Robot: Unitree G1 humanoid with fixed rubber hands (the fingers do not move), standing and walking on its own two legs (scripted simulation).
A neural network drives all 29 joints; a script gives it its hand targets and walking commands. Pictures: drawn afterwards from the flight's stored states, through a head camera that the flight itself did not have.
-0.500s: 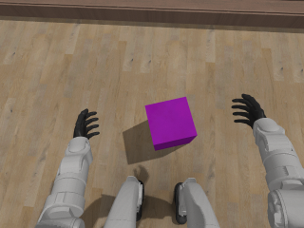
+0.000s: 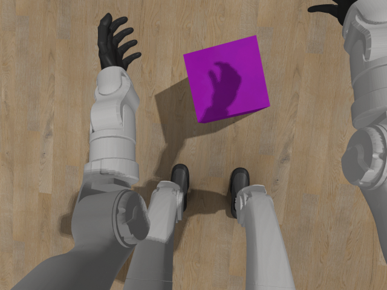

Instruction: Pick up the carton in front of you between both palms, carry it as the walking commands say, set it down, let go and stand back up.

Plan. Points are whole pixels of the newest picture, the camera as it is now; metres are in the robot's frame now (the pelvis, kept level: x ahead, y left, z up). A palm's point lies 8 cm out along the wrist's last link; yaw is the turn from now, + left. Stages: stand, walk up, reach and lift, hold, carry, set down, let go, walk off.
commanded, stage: reach and lift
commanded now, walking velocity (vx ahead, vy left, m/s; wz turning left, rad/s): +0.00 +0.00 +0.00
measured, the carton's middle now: (225, 87) +0.52 -0.02 -0.53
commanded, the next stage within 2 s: none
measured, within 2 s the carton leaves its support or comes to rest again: leaves its support in 1.66 s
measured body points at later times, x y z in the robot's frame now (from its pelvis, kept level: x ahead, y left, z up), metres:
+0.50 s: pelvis -0.02 +0.03 -0.19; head +0.34 -0.02 +0.07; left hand +0.49 +0.18 -0.35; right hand +0.55 -0.20 -0.36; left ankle +0.09 +0.16 -0.62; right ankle +0.08 -0.09 -0.62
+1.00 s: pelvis -0.04 +0.02 -0.28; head +0.35 -0.02 -0.06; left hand +0.51 +0.18 -0.46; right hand +0.56 -0.17 -0.47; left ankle +0.08 +0.16 -0.62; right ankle +0.08 -0.09 -0.62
